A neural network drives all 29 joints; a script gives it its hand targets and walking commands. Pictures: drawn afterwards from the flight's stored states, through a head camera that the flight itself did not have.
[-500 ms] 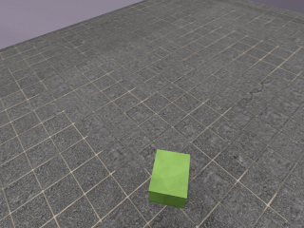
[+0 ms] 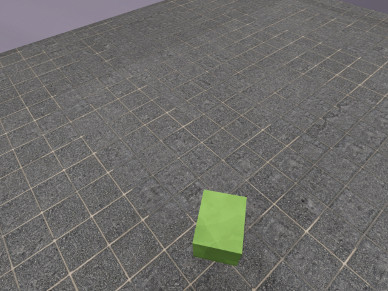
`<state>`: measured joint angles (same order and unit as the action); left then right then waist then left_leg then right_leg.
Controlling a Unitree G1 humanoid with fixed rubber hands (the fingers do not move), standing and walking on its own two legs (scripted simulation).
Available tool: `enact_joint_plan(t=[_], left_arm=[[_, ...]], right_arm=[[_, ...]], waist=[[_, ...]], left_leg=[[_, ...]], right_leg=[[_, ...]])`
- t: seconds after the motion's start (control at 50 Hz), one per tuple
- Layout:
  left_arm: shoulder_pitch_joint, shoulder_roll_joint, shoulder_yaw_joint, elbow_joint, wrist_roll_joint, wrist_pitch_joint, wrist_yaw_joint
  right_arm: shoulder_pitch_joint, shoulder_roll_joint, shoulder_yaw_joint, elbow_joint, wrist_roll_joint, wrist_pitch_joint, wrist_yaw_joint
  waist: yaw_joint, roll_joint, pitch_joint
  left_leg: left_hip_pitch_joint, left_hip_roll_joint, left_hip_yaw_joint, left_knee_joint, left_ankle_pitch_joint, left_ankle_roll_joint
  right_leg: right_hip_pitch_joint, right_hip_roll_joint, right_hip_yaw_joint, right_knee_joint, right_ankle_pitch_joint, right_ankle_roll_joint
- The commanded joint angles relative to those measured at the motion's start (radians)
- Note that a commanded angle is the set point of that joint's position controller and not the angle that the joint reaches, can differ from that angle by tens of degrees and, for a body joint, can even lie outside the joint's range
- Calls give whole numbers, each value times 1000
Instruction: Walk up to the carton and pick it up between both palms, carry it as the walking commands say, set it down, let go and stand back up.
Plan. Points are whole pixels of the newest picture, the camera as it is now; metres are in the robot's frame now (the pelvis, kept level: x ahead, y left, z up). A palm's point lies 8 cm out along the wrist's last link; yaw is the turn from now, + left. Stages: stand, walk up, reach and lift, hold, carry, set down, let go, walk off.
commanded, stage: reach and lift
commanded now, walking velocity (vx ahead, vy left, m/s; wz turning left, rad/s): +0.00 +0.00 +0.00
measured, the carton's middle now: (219, 227) +0.51 -0.08 -0.64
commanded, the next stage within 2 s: none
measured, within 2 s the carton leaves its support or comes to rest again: neither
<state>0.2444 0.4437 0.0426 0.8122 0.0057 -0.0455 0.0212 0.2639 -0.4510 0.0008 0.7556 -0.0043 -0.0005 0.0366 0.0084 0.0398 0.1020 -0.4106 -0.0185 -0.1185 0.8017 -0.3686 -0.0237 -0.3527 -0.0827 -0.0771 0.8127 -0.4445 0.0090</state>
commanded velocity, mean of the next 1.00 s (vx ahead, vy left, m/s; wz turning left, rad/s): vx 0.00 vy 0.00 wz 0.00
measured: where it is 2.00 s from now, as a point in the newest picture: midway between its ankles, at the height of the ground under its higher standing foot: outside the picture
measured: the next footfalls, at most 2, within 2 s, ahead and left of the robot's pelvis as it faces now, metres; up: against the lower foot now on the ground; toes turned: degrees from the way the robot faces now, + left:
none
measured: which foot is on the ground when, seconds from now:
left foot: down 0.00-1.00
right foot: down 0.00-1.00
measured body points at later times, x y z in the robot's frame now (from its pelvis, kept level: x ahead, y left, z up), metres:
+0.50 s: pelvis +0.01 -0.02 -0.01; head +0.15 -0.04 +0.42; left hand +0.20 +0.28 -0.11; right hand +0.19 -0.28 -0.13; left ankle +0.04 +0.15 -0.70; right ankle +0.00 -0.14 -0.70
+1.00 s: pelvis -0.04 +0.01 -0.05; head +0.17 -0.01 +0.35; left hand +0.31 +0.23 -0.15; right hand +0.28 -0.27 -0.16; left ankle +0.04 +0.15 -0.71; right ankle +0.00 -0.14 -0.70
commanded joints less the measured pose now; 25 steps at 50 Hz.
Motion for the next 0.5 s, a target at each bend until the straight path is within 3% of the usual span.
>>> enact_joint_plan(t=[0.0,0.02,0.06,0.16,0.26,0.36,0.48], left_arm=[[-197,30,162,-335,60,97,-17],[-175,44,174,-330,84,92,-22],[-170,57,168,-358,91,105,-27],[-158,91,221,-368,129,106,-36],[-244,67,222,-341,99,87,-58],[-354,77,199,-320,50,78,-70],[-418,45,184,-300,3,78,-40]], right_arm=[[-231,-143,-204,-268,-138,68,48],[-213,-132,-207,-284,-151,66,44],[-188,-99,-213,-289,-157,76,32],[-123,-14,-174,-272,-134,86,-4],[-226,64,-145,-334,-87,72,-44],[-345,71,-150,-349,-43,69,-77],[-414,35,-240,-303,-22,69,-93]], waist=[[-13,14,108],[-8,16,108],[-28,-14,49],[-2,-114,-44],[23,-201,-100],[20,-168,-189],[-16,-86,-441]], left_leg=[[-279,27,170,-315,-246,28],[-283,22,182,-325,-247,32],[-216,7,196,-269,-167,34],[33,-47,224,-127,108,15],[-89,-43,220,-32,168,32],[-215,-35,201,7,195,29],[-198,-43,155,56,425,2]], right_leg=[[158,230,-94,-56,80,63],[194,230,-93,-74,85,68],[181,212,-67,-91,113,55],[32,156,18,-178,167,39],[27,134,81,-124,319,61],[17,122,95,-53,442,71],[-84,140,59,56,608,57]])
